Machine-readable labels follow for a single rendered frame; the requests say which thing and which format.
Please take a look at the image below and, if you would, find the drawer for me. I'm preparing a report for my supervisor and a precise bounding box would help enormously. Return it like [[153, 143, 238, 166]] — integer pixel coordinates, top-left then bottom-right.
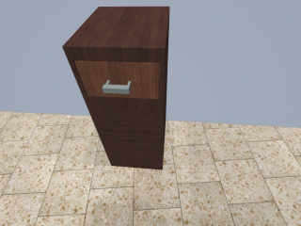
[[74, 60, 160, 100]]

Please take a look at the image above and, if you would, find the cabinet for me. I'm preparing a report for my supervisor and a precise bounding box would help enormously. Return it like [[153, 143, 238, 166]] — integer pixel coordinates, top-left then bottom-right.
[[62, 6, 170, 170]]

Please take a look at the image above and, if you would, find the handle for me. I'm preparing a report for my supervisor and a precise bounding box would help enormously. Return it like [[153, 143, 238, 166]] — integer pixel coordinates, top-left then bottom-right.
[[102, 80, 132, 94]]

